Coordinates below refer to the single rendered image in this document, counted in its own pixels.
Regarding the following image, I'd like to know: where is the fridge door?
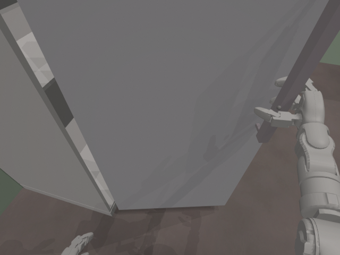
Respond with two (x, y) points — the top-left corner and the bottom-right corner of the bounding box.
(17, 0), (329, 210)

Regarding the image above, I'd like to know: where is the left robot hand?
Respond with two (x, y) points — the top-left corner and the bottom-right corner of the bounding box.
(61, 232), (94, 255)

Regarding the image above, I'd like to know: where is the robot right forearm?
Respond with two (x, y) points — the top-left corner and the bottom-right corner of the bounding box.
(294, 123), (340, 223)

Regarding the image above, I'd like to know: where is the right robot hand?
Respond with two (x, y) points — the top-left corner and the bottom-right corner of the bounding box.
(254, 76), (325, 130)

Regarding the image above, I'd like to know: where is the right robot upper arm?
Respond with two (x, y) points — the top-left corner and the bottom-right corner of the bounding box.
(294, 217), (340, 255)

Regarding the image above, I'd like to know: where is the handle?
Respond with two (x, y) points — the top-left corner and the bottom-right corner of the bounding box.
(255, 0), (340, 143)

